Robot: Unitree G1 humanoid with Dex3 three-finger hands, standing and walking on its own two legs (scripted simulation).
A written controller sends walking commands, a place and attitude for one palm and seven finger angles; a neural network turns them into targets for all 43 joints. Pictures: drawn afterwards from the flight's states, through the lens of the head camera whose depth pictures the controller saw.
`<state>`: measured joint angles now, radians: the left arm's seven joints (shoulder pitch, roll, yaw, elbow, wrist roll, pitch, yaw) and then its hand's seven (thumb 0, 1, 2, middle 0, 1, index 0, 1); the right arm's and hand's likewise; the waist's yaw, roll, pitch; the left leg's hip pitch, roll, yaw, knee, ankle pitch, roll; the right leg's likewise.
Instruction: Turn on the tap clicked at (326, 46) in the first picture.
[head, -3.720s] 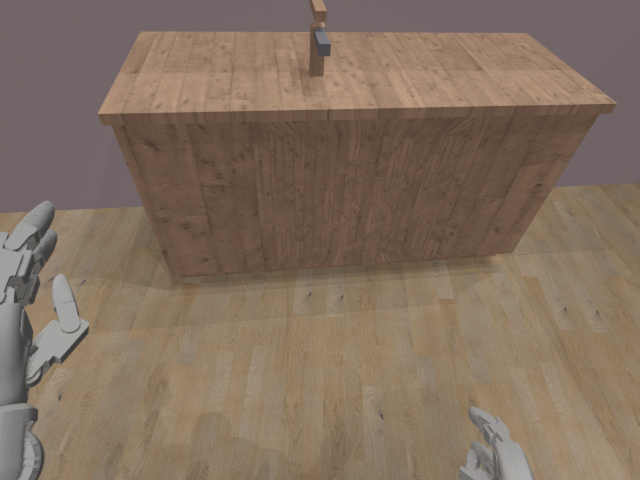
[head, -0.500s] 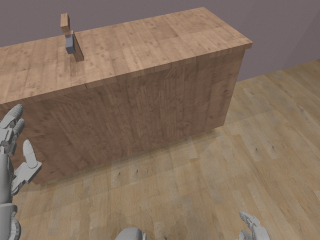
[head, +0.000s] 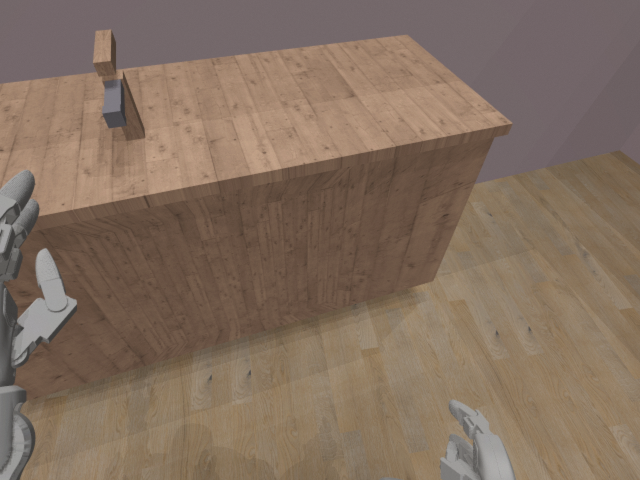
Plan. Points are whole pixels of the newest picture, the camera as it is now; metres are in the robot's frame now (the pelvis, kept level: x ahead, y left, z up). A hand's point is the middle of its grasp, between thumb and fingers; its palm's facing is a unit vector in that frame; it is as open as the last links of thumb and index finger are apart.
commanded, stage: take the last steps up to it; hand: left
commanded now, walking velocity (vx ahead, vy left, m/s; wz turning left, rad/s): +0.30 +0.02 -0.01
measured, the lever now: (114, 116) +0.63 +0.38 +0.11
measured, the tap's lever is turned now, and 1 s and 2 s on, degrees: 0 0 0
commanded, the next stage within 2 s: come to a stop and stand still in 0.76 s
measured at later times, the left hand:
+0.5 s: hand (153, 213) +0.33 +0.20 +0.19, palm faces +0.39 -0.81 -0.44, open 7.4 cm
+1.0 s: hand (162, 175) +0.40 +0.21 +0.18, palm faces +0.46 -0.77 -0.44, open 7.4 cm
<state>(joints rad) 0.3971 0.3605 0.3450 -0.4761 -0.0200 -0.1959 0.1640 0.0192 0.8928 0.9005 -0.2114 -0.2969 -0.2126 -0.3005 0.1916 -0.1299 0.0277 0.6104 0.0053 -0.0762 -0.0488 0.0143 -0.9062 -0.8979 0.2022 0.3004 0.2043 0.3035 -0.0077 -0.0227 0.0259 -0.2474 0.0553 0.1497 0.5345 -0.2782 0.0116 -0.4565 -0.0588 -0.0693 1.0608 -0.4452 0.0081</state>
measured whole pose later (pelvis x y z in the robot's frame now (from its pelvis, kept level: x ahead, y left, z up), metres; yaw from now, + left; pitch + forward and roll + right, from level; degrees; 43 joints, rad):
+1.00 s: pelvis +0.20 -0.03 +0.00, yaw +2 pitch -1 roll +1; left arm 0.44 0.34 0.35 -0.45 -0.03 -0.21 0.15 0.02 0.89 0.90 -0.22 -0.30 -0.22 -0.30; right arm 0.18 -0.19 0.03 0.67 0.01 -0.05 -0.04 0.01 -0.90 -0.90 0.21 0.30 0.21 0.30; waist 0.02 0.05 0.05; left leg -0.40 0.03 0.05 0.95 -0.43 -0.03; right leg -0.27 -0.05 -0.14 0.57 -0.28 -0.04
